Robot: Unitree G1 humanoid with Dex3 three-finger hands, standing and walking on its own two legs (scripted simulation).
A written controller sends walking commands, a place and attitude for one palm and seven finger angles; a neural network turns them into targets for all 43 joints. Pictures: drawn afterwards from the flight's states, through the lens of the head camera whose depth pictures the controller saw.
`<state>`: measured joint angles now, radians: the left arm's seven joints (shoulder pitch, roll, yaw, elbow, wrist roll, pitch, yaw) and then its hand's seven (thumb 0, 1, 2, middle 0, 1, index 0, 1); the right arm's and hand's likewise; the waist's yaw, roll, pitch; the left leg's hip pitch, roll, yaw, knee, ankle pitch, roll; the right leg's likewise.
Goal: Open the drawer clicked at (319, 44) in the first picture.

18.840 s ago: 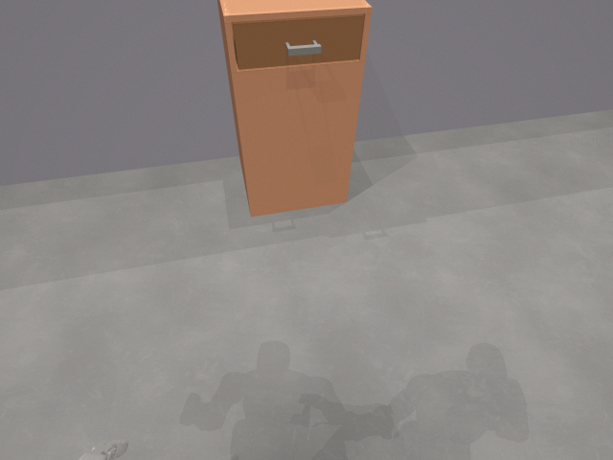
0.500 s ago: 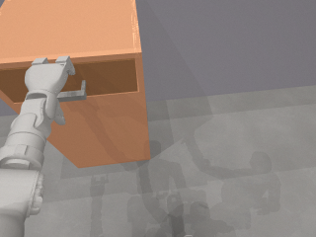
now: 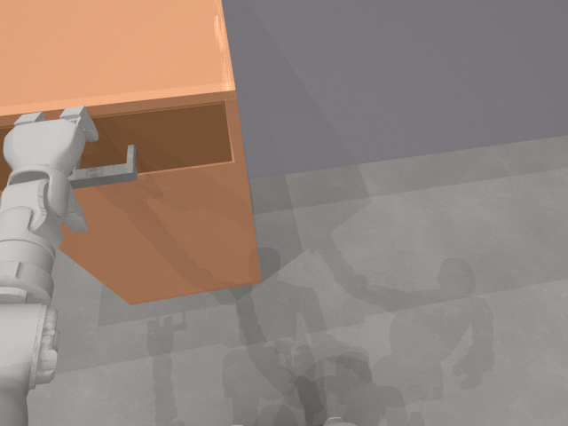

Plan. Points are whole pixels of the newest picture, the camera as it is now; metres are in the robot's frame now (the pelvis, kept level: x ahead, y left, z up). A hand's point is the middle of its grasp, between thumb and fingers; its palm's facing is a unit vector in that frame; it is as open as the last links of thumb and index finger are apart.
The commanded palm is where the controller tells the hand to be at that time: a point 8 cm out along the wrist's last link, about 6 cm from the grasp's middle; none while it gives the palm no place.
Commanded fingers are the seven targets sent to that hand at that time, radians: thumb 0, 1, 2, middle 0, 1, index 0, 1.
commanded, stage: re-aim the fingers above the handle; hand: left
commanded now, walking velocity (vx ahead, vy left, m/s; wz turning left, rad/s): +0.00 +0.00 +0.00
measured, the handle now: (102, 165) +0.52 +0.29 +0.01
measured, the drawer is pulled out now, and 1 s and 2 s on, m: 0.00 0.00 0.00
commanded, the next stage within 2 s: lower the fingers behind the handle in 1.30 s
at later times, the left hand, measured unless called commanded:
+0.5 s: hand (73, 170) +0.47 +0.30 +0.06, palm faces -0.06 +0.00 -1.00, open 13.7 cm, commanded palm +0.45 +0.29 +0.13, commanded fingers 0.00 -0.50 0.30 -0.30 -1.20 -0.30 -1.20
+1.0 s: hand (87, 165) +0.47 +0.28 +0.07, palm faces -0.03 -0.01 -1.00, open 13.7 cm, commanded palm +0.45 +0.29 +0.13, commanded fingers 0.00 -0.50 0.30 -0.30 -1.20 -0.30 -1.20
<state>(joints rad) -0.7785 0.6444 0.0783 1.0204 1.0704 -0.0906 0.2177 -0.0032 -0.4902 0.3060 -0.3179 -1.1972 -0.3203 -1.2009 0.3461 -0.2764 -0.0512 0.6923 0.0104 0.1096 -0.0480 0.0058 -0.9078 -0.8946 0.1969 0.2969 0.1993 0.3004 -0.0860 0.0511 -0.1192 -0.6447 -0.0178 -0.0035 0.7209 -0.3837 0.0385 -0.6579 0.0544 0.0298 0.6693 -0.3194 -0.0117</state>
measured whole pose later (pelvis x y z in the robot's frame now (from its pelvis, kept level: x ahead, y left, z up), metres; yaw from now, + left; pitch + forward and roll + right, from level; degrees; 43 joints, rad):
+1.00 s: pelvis +0.00 +0.00 +0.00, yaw +0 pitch +18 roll -1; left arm -0.82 0.60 0.07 1.04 1.07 -0.06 0.23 0.00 -0.49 0.31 -0.35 -1.22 -0.34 -1.22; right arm 0.32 -0.27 -0.03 0.69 0.01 0.11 -0.04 0.01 -0.91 -0.89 0.20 0.30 0.20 0.30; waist -0.10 0.06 -0.12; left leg -0.64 -0.02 0.00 0.72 -0.38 0.04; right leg -0.66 0.05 0.04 0.67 -0.32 -0.01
